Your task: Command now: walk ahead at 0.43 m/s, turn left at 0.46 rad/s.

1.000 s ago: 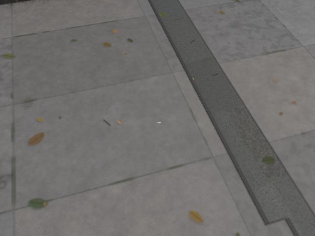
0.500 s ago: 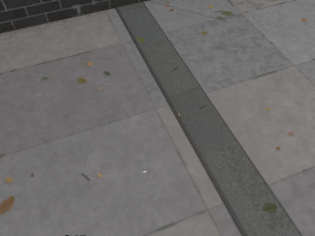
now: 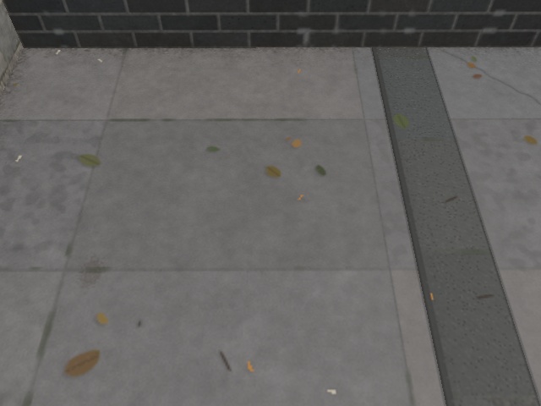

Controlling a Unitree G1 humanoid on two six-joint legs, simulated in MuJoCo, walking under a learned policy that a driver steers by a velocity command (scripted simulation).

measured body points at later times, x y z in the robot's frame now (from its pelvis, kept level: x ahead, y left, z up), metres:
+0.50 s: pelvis +0.15 +0.01 +0.01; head +0.17 +0.02 +0.46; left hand +0.19 +0.26 -0.14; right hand +0.22 -0.22 -0.13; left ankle +0.14 +0.07 -0.73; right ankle +0.20 -0.11 -0.72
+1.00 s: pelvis +0.18 -0.01 +0.02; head +0.18 -0.01 +0.47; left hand +0.16 +0.21 -0.14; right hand +0.19 -0.24 -0.14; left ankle +0.14 +0.07 -0.73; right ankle +0.20 -0.11 -0.73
